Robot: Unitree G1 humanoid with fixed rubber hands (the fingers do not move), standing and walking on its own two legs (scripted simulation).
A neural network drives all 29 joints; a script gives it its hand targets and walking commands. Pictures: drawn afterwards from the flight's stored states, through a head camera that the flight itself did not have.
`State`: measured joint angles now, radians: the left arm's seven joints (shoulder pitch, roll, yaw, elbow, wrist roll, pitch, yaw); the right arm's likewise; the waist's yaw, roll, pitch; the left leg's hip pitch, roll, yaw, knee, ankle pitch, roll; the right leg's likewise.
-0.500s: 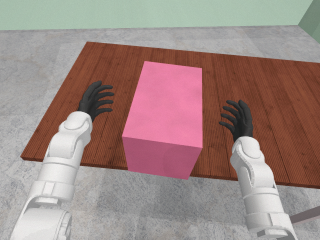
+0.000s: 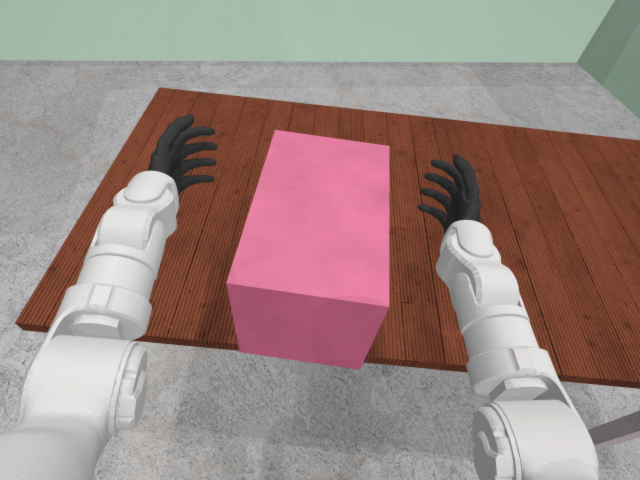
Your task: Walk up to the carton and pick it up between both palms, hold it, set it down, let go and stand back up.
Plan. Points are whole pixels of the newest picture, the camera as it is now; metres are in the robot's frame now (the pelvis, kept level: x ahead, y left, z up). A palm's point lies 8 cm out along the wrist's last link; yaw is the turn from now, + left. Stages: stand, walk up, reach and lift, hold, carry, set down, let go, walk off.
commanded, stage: reach and lift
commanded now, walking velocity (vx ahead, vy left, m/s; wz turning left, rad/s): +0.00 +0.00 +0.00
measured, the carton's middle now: (316, 246) +0.45 -0.03 -0.01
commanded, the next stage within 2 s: none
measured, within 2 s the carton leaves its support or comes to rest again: neither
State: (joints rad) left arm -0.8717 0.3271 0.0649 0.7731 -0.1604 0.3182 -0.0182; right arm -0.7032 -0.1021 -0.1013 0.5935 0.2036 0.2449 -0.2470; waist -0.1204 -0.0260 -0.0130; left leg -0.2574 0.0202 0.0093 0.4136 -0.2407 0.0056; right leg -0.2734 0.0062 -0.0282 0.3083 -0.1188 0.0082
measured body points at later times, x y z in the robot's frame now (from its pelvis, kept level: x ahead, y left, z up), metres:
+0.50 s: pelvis -0.01 +0.00 -0.01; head +0.05 +0.02 +0.43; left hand +0.44 +0.14 +0.03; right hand +0.38 -0.18 +0.03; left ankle -0.02 +0.11 -0.75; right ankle +0.02 -0.13 -0.75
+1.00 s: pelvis -0.04 -0.01 -0.04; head +0.04 +0.02 +0.41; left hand +0.44 +0.12 +0.02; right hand +0.38 -0.18 +0.02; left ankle -0.02 +0.11 -0.75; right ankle +0.02 -0.13 -0.75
